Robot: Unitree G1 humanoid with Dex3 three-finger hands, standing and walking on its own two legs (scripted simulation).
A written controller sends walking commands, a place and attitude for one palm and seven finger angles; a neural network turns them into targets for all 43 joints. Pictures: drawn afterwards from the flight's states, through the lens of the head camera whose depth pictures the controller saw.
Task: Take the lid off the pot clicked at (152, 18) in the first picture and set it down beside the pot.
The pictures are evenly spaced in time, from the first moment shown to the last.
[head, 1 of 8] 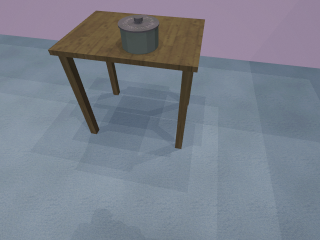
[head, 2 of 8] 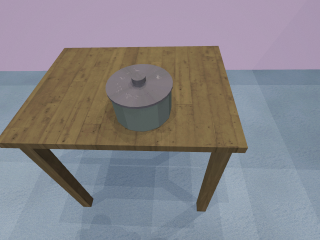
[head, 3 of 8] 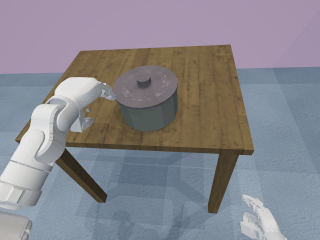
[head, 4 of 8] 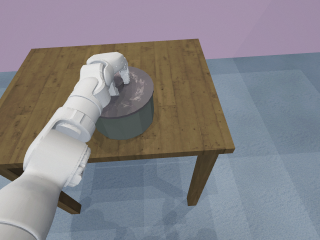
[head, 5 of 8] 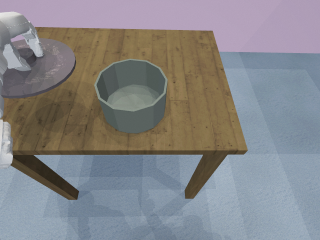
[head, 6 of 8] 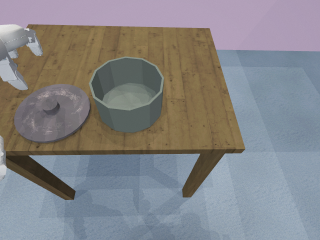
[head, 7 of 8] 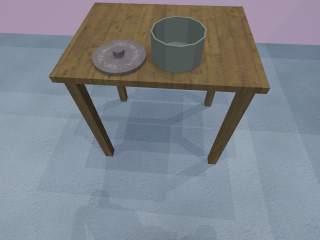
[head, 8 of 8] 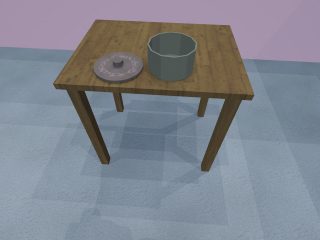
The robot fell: no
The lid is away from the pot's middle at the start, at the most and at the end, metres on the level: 0.00 0.25 0.23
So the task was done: yes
